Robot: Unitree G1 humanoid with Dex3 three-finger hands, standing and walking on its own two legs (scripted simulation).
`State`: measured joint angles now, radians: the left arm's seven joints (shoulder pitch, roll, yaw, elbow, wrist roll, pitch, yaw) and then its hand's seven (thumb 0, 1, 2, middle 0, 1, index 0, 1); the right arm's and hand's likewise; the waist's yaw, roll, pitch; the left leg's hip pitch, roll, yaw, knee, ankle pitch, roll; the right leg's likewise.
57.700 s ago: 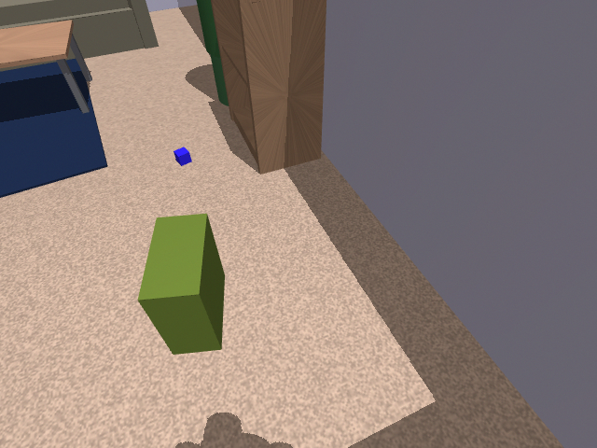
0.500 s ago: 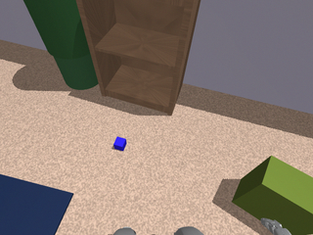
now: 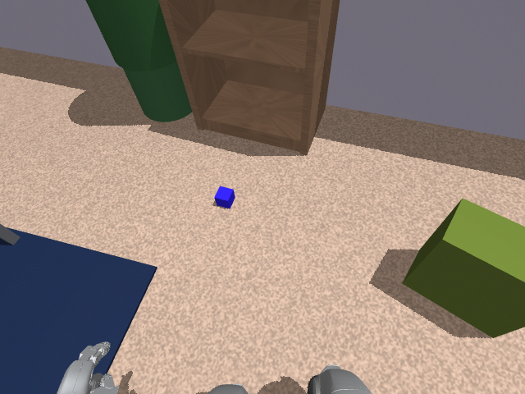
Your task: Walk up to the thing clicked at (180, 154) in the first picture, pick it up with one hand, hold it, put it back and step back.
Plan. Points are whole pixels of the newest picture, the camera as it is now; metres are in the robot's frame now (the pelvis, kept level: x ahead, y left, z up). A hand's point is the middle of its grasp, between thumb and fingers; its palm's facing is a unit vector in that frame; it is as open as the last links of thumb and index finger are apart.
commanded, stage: step back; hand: left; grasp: from above
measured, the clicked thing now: (225, 197) +0.92 +0.23 -0.72
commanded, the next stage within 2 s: stand in 1.34 s
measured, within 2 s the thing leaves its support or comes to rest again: neither
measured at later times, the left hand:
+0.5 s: hand out of the picture -0.12 +0.27 -0.13, palm faces -0.06 -0.90 -0.44, open 7.4 cm
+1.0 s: hand out of the picture -0.03 +0.28 -0.13, palm faces -0.05 -0.92 -0.39, open 7.4 cm
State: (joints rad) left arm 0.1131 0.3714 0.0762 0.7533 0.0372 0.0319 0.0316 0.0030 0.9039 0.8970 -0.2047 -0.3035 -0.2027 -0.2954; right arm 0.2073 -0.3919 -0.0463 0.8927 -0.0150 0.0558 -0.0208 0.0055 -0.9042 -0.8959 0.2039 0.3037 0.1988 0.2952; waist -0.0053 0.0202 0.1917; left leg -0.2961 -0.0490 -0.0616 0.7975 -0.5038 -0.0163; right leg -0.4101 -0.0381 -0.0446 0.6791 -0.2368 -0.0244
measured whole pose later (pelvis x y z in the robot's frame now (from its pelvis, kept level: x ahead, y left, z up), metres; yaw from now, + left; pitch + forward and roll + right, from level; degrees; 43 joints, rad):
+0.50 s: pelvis -0.15 +0.00 +0.01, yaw -7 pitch -3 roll +1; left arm 0.32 0.36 0.07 0.99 0.05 -0.01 0.02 0.01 0.91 0.90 -0.20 -0.30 -0.20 -0.30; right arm 0.15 -0.39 -0.06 0.90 -0.03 0.07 0.03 0.00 -0.90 -0.90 0.20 0.30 0.20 0.30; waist 0.06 0.04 0.07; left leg -0.44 -0.03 -0.11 0.89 -0.41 0.00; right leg -0.17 0.02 0.05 0.60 -0.37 -0.03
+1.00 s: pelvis -0.13 +0.01 +0.01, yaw -2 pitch -3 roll +1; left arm 0.18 0.41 0.07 0.95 0.02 -0.02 -0.02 0.00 0.91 0.90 -0.20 -0.30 -0.20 -0.29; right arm 0.26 -0.37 -0.06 0.95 -0.02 -0.02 0.01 0.00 -0.90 -0.90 0.21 0.30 0.20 0.30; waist -0.02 -0.03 0.09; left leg -0.19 0.02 -0.03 0.58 -0.34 -0.03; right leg -0.36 -0.04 0.00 0.65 -0.30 -0.01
